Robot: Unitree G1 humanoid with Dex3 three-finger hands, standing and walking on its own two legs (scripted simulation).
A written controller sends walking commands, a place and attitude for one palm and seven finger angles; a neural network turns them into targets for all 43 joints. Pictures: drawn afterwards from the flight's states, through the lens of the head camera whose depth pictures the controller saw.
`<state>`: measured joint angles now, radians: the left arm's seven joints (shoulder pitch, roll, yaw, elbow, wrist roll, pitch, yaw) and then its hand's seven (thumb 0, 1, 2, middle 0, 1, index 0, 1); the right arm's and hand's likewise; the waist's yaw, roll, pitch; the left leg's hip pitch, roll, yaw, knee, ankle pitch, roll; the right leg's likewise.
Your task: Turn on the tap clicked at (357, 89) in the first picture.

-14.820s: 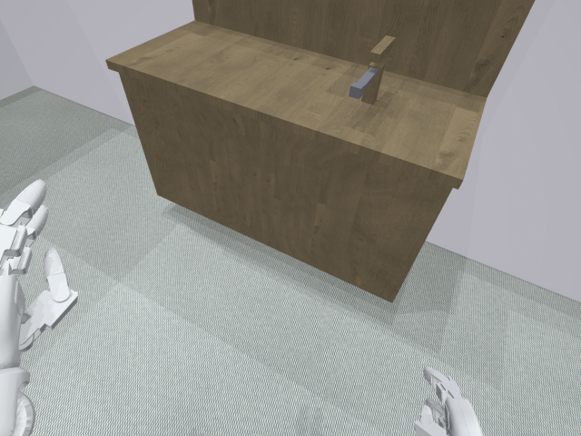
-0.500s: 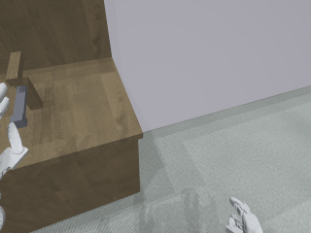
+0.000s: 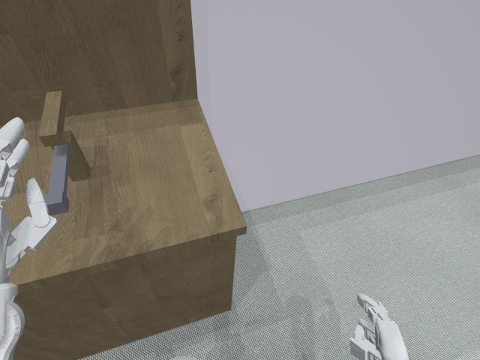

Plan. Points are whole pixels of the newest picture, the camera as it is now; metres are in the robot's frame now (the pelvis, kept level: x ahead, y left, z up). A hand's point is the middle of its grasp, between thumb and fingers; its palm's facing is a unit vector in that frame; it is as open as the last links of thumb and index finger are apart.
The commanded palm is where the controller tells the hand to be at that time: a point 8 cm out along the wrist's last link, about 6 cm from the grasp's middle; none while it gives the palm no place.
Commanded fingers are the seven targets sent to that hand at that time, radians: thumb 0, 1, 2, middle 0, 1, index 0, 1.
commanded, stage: come to a stop and stand still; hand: left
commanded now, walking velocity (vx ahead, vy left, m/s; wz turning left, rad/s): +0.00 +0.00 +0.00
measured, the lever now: (56, 203) +0.32 +0.34 +0.07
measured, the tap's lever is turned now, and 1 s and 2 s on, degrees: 0 0 0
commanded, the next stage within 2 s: look again from close up in 1.32 s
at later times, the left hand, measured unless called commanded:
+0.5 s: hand (29, 188) +0.26 +0.29 +0.19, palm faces +0.44 -0.79 -0.42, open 7.4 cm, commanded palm +0.18 +0.29 +0.19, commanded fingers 0.00 0.90 0.90 -0.20 -0.30 -0.20 -0.30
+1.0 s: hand (40, 193) +0.26 +0.28 +0.18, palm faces +0.40 -0.85 -0.33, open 7.4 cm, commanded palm +0.19 +0.31 +0.19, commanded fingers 0.00 0.90 0.90 -0.20 -0.30 -0.20 -0.30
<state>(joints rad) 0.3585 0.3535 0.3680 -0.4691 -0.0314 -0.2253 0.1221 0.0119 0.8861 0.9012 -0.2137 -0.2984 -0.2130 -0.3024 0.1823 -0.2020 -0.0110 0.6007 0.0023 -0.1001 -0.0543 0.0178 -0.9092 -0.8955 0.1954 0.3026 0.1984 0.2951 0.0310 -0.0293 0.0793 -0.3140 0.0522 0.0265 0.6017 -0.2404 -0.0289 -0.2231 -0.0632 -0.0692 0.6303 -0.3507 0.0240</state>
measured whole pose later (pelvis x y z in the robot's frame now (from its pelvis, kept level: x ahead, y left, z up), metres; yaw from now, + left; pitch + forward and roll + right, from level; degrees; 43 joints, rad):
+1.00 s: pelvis +0.02 +0.03 +0.01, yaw -2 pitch +0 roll -2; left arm 0.35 0.35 0.38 -0.50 -0.02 -0.22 0.12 0.01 0.89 0.90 -0.21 -0.30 -0.21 -0.30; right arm 0.19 -0.18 0.02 0.60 0.00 -0.15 -0.03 0.02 -0.91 -0.90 0.20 0.30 0.20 0.30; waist 0.04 -0.05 0.09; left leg -0.29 0.05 0.07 0.51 -0.22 0.02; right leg -0.15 -0.06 -0.04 0.41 -0.25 0.06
